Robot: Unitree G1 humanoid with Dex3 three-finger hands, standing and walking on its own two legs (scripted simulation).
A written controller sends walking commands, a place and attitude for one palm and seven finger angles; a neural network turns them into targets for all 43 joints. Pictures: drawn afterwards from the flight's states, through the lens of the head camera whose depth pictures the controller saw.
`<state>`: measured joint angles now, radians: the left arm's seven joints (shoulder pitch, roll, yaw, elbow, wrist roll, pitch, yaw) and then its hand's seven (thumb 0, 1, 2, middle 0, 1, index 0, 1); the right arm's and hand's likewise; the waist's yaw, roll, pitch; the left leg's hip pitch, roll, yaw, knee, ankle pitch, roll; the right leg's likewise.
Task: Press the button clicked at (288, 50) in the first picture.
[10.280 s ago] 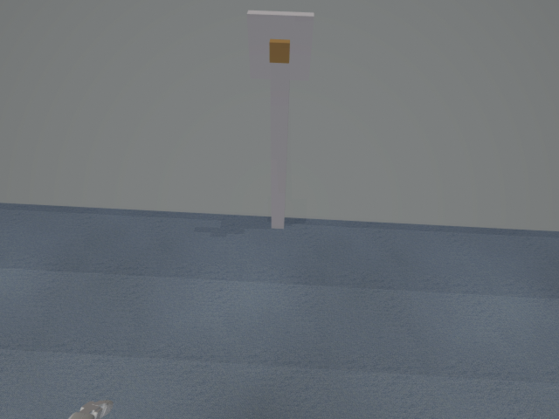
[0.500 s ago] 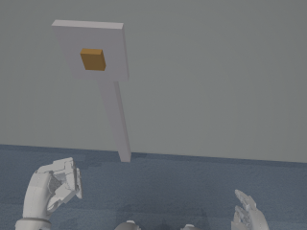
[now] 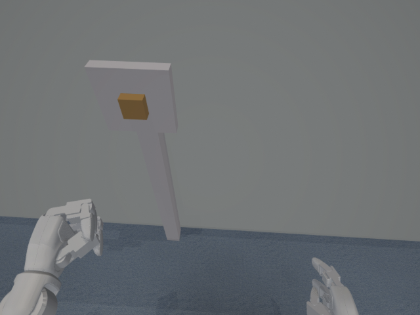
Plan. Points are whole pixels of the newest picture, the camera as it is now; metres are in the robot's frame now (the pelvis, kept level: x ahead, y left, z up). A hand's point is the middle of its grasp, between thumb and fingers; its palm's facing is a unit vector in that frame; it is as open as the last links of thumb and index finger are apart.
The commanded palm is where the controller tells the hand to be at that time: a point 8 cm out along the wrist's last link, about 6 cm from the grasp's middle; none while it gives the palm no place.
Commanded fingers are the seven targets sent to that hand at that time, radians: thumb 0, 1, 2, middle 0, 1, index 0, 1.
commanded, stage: raise the hand and make a fist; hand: left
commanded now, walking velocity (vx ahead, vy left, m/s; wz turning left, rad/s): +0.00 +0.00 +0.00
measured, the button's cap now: (134, 105) +0.53 +0.22 +0.11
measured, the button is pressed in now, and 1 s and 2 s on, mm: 0 0 0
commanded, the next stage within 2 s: aim a knuckle at the button in 0.46 s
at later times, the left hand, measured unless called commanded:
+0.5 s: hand (100, 233) +0.23 +0.19 +0.10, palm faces +0.03 -1.00 -0.07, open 3.1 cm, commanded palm +0.20 +0.25 +0.10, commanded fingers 0.00 0.90 0.90 -1.30 -1.50 -1.30 -1.50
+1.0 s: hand (118, 190) +0.31 +0.19 +0.09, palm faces +0.02 -1.00 -0.04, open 3.1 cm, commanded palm +0.28 +0.25 +0.09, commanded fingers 0.00 0.90 0.90 -1.30 -1.50 -1.30 -1.50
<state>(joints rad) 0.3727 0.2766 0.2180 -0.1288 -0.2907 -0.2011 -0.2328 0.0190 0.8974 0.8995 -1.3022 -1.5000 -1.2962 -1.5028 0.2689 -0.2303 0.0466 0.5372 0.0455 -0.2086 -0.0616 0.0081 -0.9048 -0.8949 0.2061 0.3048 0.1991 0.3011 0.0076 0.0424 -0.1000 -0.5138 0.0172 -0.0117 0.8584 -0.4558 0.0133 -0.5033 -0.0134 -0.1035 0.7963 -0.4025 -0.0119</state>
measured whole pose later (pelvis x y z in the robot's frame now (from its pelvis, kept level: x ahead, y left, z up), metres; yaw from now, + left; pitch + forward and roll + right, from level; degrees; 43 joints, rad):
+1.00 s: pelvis +0.00 -0.01 +0.01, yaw -1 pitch +6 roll -1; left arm -0.05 0.29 0.26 0.27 -0.26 -0.20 -0.25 0.02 0.90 0.90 -1.30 -1.50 -1.30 -1.50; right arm 0.26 -0.25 0.04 0.61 0.04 -0.20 -0.07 0.01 -0.91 -0.89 0.21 0.30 0.20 0.30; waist -0.02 0.03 -0.05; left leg -0.47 0.02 0.01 0.76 -0.40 0.00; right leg -0.48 -0.01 -0.08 0.73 -0.36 -0.02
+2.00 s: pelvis -0.01 +0.01 +0.00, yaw -4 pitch +15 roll -2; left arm -0.63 0.44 0.40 0.98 -0.17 -0.38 -0.29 0.02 0.90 0.90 -1.30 -1.50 -1.29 -1.50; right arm 0.41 -0.27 0.01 0.64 0.02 0.03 -0.03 0.00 -0.91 -0.89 0.20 0.30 0.20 0.30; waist -0.11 0.01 -0.09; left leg -0.69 0.03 0.04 0.87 -0.43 0.02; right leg -0.71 0.01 -0.05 0.81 -0.36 -0.01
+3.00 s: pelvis -0.01 -0.01 -0.01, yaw -3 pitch +15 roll -1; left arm -0.74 0.46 0.40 1.08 -0.13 -0.36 -0.24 0.02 0.90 0.90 -1.30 -1.50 -1.30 -1.50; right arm 0.38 -0.27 0.02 0.63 0.02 0.05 -0.03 0.00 -0.91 -0.89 0.20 0.30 0.20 0.30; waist -0.13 0.02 -0.08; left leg -0.71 0.04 0.02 0.87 -0.43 0.01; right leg -0.72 0.01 -0.06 0.82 -0.36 -0.02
